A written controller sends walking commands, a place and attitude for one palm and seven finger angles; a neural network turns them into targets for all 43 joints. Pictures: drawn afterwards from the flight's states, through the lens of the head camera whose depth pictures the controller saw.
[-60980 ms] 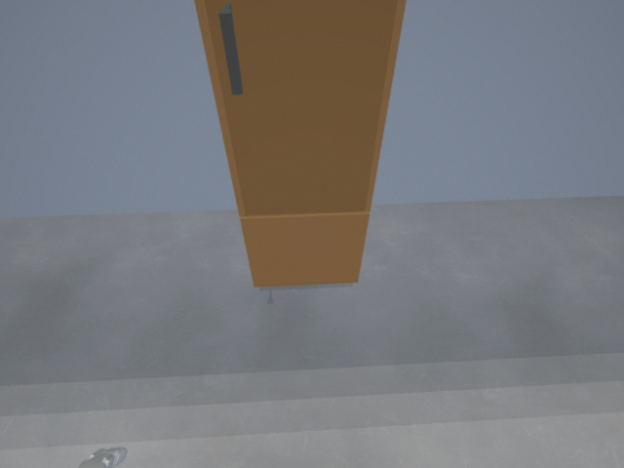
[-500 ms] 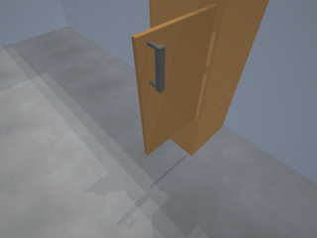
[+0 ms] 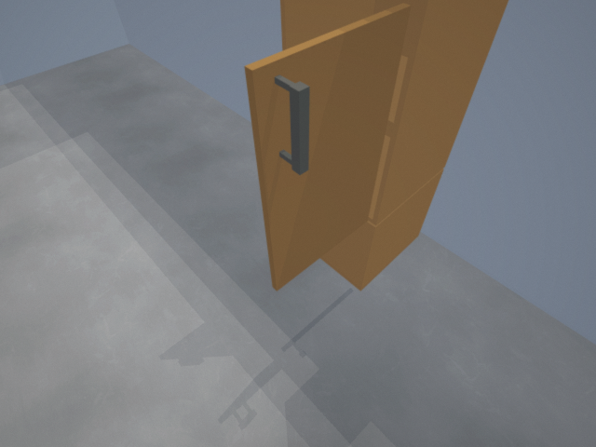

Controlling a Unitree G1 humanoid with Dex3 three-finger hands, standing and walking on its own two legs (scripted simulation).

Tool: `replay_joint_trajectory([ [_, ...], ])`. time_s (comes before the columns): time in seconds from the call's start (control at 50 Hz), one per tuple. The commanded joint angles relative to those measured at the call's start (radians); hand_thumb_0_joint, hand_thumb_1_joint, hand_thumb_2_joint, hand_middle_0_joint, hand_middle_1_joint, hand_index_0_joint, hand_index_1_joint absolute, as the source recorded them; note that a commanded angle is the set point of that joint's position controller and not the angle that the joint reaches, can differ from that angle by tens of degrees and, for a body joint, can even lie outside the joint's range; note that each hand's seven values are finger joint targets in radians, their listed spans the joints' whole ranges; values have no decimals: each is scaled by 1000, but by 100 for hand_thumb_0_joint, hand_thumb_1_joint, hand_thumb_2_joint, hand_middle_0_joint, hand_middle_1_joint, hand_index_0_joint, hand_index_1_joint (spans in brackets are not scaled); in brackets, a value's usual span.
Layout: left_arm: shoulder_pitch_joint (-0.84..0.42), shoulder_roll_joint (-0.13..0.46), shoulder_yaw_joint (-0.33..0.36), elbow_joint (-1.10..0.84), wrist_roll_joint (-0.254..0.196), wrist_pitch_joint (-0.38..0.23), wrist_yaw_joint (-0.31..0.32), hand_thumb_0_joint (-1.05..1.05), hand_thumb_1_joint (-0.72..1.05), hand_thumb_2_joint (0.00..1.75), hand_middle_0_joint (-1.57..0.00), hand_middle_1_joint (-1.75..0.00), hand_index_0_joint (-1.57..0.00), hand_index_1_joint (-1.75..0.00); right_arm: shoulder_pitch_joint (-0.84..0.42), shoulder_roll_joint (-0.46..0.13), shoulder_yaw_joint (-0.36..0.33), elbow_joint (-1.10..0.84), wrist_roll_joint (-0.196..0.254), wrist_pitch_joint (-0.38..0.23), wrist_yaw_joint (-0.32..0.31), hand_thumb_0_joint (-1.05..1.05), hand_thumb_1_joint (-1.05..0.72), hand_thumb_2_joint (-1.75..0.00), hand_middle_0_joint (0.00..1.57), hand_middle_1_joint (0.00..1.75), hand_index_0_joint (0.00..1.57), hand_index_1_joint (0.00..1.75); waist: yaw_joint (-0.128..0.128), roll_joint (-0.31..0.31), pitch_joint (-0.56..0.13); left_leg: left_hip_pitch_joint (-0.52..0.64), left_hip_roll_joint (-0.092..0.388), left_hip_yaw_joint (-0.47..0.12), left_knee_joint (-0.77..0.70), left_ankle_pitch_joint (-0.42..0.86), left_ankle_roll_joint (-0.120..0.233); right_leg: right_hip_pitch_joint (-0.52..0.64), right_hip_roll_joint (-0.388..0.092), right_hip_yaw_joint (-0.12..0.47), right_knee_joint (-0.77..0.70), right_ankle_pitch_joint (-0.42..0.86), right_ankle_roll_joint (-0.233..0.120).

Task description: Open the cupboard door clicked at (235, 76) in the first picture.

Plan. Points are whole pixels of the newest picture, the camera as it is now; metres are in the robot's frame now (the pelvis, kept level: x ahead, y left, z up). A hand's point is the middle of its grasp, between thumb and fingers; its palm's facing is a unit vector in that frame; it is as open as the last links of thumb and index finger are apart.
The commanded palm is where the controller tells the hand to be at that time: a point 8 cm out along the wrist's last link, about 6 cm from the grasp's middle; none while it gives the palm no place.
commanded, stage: look to check the result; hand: left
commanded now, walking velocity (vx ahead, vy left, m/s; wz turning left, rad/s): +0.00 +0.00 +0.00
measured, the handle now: (291, 126) +0.55 +0.04 +0.14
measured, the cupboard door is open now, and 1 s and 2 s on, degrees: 88 88 88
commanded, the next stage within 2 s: stand and wait in 0.04 s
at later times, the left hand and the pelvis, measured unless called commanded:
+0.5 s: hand out of the picture -0.01 +0.15 -0.17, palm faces +0.06 -0.98 -0.18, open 7.4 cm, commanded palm none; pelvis +0.01 -0.01 +0.00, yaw +0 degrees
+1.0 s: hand out of the picture +0.00 +0.14 -0.17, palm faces +0.06 -0.98 -0.18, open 7.4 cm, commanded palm none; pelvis +0.02 -0.01 +0.00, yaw +0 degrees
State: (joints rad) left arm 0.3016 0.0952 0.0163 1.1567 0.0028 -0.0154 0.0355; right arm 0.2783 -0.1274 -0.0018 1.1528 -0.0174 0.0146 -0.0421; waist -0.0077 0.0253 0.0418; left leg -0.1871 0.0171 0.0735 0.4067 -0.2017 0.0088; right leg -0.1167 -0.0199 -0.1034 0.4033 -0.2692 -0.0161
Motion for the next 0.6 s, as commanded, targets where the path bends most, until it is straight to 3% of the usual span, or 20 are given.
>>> replay_joint_trajectory([
  [0.0, 88, 103, 13, -13, 2, -9, 7, 0, 90, 90, -20, -30, -20, -30, 77, -78, -12, -19, -3, -13, -1, 0, -90, -90, 20, 30, 20, 30, -3, -21, 36, 20, 86, -99, -60, 144, 25, -59, -96, 94, -95, 137, -21],
  [0.4, 85, 113, 10, -14, 0, -11, 7, 0, 90, 90, -20, -30, -20, -30, 66, -86, -11, -13, -2, -12, -1, 0, -90, -90, 20, 30, 20, 30, 0, -35, 39, 32, 85, -93, -62, 140, 20, -50, -99, 97, -109, 146, -22],
  [0.5, 91, 113, 12, -15, 0, -14, 7, 0, 90, 90, -20, -30, -20, -30, 68, -87, -12, -15, -2, -15, -3, 0, -90, -90, 20, 30, 20, 30, 0, -29, 10, 46, 86, -91, -53, 181, 21, -26, -99, 96, -100, 205, -22],
  [0.58, 91, 112, 10, -14, -1, -13, 7, 0, 90, 90, -20, -30, -20, -30, 65, -83, -10, -10, -3, -14, -3, 0, -90, -90, 20, 30, 20, 30, -1, -27, 26, 44, 86, -90, -57, 177, 21, -32, -103, 98, -101, 210, -22],
])
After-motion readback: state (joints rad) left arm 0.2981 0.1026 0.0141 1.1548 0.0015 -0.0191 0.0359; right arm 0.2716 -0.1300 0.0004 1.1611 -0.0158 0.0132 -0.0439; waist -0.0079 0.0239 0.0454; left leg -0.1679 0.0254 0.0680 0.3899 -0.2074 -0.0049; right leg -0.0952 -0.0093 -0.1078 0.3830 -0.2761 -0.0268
